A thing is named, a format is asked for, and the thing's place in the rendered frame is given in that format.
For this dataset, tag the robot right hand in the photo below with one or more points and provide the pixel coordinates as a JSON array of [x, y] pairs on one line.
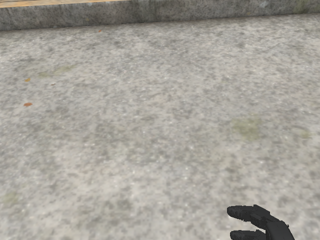
[[261, 218]]

